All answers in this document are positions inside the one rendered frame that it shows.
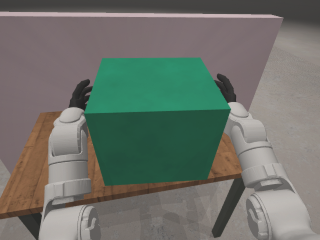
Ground right robot upper arm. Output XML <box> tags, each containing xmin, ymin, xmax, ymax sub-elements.
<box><xmin>246</xmin><ymin>189</ymin><xmax>320</xmax><ymax>240</ymax></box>

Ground left robot hand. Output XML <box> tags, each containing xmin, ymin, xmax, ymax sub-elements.
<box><xmin>68</xmin><ymin>79</ymin><xmax>93</xmax><ymax>111</ymax></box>

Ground right robot hand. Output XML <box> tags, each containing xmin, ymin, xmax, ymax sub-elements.
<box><xmin>214</xmin><ymin>73</ymin><xmax>236</xmax><ymax>103</ymax></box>

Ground carton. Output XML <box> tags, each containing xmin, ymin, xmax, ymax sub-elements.
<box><xmin>84</xmin><ymin>57</ymin><xmax>231</xmax><ymax>186</ymax></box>

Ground left robot upper arm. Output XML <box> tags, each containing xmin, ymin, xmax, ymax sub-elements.
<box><xmin>39</xmin><ymin>204</ymin><xmax>101</xmax><ymax>240</ymax></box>

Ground left robot forearm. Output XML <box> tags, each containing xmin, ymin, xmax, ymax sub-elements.
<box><xmin>38</xmin><ymin>107</ymin><xmax>92</xmax><ymax>240</ymax></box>

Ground right robot forearm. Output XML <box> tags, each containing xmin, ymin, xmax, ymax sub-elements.
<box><xmin>223</xmin><ymin>102</ymin><xmax>312</xmax><ymax>228</ymax></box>

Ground table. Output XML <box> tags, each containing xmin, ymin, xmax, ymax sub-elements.
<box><xmin>0</xmin><ymin>111</ymin><xmax>246</xmax><ymax>240</ymax></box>

